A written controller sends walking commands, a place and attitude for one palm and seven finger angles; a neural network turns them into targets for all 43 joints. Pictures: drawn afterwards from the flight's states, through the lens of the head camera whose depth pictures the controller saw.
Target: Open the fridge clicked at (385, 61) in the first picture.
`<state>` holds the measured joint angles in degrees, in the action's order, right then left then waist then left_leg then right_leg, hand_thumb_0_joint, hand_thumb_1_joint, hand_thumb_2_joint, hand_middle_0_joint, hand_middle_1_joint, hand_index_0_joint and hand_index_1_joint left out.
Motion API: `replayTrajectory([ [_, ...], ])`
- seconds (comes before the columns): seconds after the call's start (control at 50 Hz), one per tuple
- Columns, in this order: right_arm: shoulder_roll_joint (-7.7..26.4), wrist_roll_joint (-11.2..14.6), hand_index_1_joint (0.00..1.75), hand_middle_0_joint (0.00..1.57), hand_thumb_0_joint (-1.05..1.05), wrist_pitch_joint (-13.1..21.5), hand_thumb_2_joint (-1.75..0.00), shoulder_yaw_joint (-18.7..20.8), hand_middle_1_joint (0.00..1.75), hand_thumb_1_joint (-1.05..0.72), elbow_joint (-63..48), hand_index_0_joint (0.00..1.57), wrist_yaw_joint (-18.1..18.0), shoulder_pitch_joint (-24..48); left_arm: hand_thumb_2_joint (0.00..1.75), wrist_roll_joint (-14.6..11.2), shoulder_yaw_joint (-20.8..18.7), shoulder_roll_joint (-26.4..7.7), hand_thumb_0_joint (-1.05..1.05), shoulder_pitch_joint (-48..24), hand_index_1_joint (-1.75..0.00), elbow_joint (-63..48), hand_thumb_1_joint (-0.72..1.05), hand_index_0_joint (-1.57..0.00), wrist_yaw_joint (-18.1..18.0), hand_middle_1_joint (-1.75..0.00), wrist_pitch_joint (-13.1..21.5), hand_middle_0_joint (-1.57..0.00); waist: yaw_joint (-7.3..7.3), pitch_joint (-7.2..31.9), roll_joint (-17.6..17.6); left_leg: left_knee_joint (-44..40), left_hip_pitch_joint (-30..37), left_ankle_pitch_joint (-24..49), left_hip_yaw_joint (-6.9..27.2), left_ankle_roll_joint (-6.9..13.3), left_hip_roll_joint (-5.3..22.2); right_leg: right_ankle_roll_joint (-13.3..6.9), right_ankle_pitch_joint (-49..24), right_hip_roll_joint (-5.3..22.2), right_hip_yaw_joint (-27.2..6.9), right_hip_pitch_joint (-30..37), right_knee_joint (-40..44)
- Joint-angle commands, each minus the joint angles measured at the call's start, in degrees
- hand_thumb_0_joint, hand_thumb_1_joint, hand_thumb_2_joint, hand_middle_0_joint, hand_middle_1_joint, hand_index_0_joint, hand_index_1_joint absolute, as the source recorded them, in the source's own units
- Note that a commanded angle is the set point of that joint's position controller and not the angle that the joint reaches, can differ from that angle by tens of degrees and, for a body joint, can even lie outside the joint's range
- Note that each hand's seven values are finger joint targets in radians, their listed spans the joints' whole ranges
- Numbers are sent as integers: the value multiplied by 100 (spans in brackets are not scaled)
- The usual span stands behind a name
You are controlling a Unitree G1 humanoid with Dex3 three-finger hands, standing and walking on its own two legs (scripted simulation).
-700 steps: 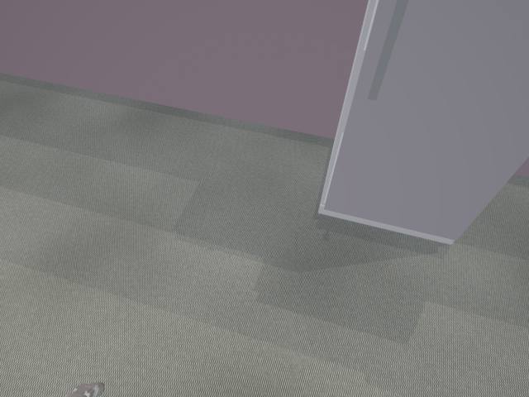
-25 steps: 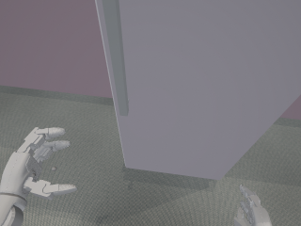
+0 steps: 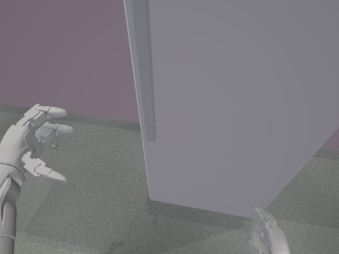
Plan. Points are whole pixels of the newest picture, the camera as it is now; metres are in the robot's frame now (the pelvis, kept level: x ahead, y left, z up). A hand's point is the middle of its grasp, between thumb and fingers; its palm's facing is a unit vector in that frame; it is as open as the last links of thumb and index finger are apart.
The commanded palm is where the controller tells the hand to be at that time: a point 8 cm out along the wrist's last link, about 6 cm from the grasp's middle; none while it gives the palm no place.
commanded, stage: raise the hand to about handle height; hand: left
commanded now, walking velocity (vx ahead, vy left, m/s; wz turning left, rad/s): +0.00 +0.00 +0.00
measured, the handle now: (148, 73) +0.49 +0.12 +0.19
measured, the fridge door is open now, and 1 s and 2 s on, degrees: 0 0 0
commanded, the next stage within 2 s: move the hooked fingers beside the handle in 0.50 s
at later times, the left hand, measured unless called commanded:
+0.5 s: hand (62, 145) +0.27 +0.26 +0.14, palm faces +0.06 -1.00 -0.07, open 14.0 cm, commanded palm +0.24 +0.31 +0.15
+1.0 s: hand (86, 129) +0.33 +0.23 +0.14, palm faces +0.01 -1.00 -0.04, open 14.0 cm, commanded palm +0.29 +0.29 +0.15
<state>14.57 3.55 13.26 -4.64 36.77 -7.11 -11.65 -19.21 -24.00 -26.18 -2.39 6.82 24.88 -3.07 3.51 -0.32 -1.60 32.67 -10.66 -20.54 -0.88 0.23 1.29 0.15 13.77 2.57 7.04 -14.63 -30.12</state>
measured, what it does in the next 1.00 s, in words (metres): stands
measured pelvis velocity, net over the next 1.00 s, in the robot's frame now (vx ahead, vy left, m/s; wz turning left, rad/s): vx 0.00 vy -0.01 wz -0.02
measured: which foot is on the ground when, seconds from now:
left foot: down 0.00-1.00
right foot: down 0.00-1.00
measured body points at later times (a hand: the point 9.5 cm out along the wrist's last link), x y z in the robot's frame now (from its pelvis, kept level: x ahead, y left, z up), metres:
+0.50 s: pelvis +0.00 -0.01 +0.00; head -0.01 -0.01 +0.45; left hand +0.26 +0.31 +0.15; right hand +0.17 -0.25 -0.07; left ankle -0.03 +0.11 -0.73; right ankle +0.03 -0.12 -0.73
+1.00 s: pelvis +0.00 -0.01 +0.00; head +0.00 -0.02 +0.45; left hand +0.32 +0.29 +0.14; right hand +0.16 -0.26 -0.08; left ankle -0.03 +0.11 -0.73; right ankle +0.03 -0.12 -0.73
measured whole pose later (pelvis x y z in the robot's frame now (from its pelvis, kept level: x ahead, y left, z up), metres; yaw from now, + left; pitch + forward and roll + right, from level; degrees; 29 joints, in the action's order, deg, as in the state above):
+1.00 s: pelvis +0.00 -0.01 +0.00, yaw -1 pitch +0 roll +0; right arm 15.4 4.2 11.1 -3.3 36.8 -7.8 -12.2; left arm -16.3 -21.2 -24.6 -13.5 17.1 21.8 -4.6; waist 1.0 -0.5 -1.2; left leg 30.8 -11.3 -19.1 -1.9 -0.6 1.8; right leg -0.7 13.1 1.9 6.0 -16.6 -30.1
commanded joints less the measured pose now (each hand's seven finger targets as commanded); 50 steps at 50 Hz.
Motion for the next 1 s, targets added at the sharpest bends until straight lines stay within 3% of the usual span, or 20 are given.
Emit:
replayTrajectory([
  [0.0,872,53,30,20,0,261,-90,381,30,-90,-871,20,-53,569,30,-127,-546,-1470,0,-1605,-120,-900,-50,-30,34,-120,130,-30,-101,998,-315,-733,-227,1845,260,-21,-75,-131,-1208,-205,-239,871,283],
  [0.04,891,90,30,20,0,212,-90,408,30,-90,-905,20,-15,538,30,-166,-421,-1260,0,-1220,-120,-583,-50,-30,91,-120,-19,-30,-103,813,-69,-732,-324,1742,249,-12,-82,-116,-1173,-212,-241,788,311],
  [0.1,929,79,30,20,0,192,-90,458,30,-90,-1023,20,26,609,30,-153,-606,-1508,0,-1344,-120,-947,-50,-30,85,-120,-45,-30,-28,1179,-208,-699,-219,1854,212,-1,-94,-130,-1279,-168,-302,954,265],
  [0.14,904,77,30,20,0,187,-90,459,30,-90,-1052,20,19,605,30,-164,-606,-1449,0,-1380,-120,-1122,-50,-30,16,-120,16,-30,-59,1102,-162,-709,-217,1806,215,-8,-86,-122,-1199,-200,-283,907,278],
  [0.18,926,46,30,20,0,204,-90,473,30,-90,-1014,20,1,598,30,-122,-794,-1679,0,-1489,-120,-1381,-50,-30,-110,-120,147,-30,-50,1152,-330,-695,-137,1807,195,-5,-71,-140,-1146,-206,-312,903,281],
  [0.22,883,43,30,20,0,218,-90,464,30,-90,-992,20,-25,550,30,-115,-752,-1533,0,-1450,-120,-1328,-50,-30,-180,-120,213,-30,-78,1107,-277,-753,-161,1768,192,-9,-81,-128,-1119,-217,-279,907,300],
  [0.28,926,17,30,20,0,237,-90,476,30,-90,-922,20,-51,544,30,-58,-860,-1713,0,-1520,-120,-1432,-50,-30,-242,-120,271,-30,-61,1148,-457,-729,-119,1794,144,-4,-83,-138,-1181,-203,-332,956,313],
  [0.3,881,27,30,20,0,244,-90,456,30,-90,-941,20,-55,570,30,-48,-736,-1578,0,-1561,-120,-1424,-50,-30,-227,-120,259,-30,-80,1121,-494,-774,-136,1747,148,-4,-92,-132,-1148,-192,-328,961,339],
  [0.34,875,65,30,20,0,234,-90,457,30,-90,-922,20,-72,553,30,-55,-578,-1386,0,-1454,-120,-1256,-50,-30,-209,-120,207,-30,-124,891,-429,-782,-187,1589,127,-1,-102,-112,-1029,-216,-317,843,385],
  [0.4,893,63,30,20,0,229,-90,458,30,-90,-928,20,-85,590,30,-57,-601,-1485,0,-1558,-120,-1272,-50,-30,-167,-120,135,-30,-121,989,-411,-769,-196,1474,123,14,-104,-103,-933,-179,-376,886,414],
  [0.42,875,75,30,20,0,220,-90,442,30,-90,-927,20,-90,583,30,-70,-547,-1404,0,-1472,-120,-1118,-50,-30,-158,-120,97,-30,-151,828,-222,-776,-252,1412,139,18,-100,-96,-865,-198,-350,819,428],
  [0.5,890,57,30,20,0,235,-90,452,30,-90,-943,20,-81,606,30,-102,-693,-1550,0,-1538,-120,-1231,-50,-30,-128,-120,128,-30,-108,1108,-209,-725,-198,1544,127,29,-106,-90,-1040,-170,-393,962,382],
  [0.58,910,58,30,20,0,239,-90,459,30,-90,-915,20,-77,595,30,-114,-746,-1583,0,-1425,-120,-1097,-50,-30,-125,-120,153,-30,-104,1046,-165,-684,-226,1518,108,28,-101,-94,-1013,-181,-410,915,371],
  [0.68,891,101,30,20,0,214,-90,439,30,-90,-800,20,-142,580,30,-13,-160,-1252,0,-2486,-120,-755,-50,-30,-174,-120,176,-30,-334,699,-163,-671,-285,1066,109,29,-112,-69,-479,-169,-464,501,506],
  [0.7,901,92,30,20,0,213,-90,447,30,-90,-801,20,-157,573,30,19,-283,-1422,0,-2679,-120,-700,-50,-30,-202,-120,182,-30,-308,912,-245,-682,-274,1033,125,24,-121,-68,-405,-144,-479,581,509],
  [0.74,890,90,30,20,0,202,-90,439,30,-90,-782,20,-173,560,30,63,-254,-1402,0,-2738,-120,-499,-50,-30,-214,-120,227,-30,-304,982,-156,-676,-278,1074,138,27,-133,-81,-464,-146,-454,622,468],
  [0.8,857,80,30,20,0,203,-90,427,30,-90,-817,20,-159,583,30,132,-124,-1341,0,-2941,-120,-538,-50,-30,-257,-120,285,-30,-255,1240,-419,-661,-205,1283,131,21,-135,-110,-744,-126,-449,744,374],
  [0.88,916,61,30,20,0,156,-90,455,30,-90,-790,20,-127,491,30,150,-316,-1464,0,-2661,-120,-170,-50,-30,-339,-120,241,-30,-183,1278,-66,-646,-324,1460,112,19,-116,-114,-1010,-130,-413,868,286],
  [0.94,886,72,30,20,0,117,-90,467,30,-90,-844,20,-98,475,30,170,-367,-1436,0,-2699,-120,-85,-50,-30,-387,-120,167,-30,-167,1339,-80,-639,-370,1566,69,18,-123,-109,-1212,-120,-425,917,240],
  [0.98,930,48,30,20,0,88,-90,493,30,-90,-844,20,-77,438,30,185,-586,-1659,0,-2636,-120,-91,-50,-30,-438,-120,169,-30,-114,1463,36,-595,-394,1764,54,20,-103,-122,-1449,-112,-434,1056,170],
])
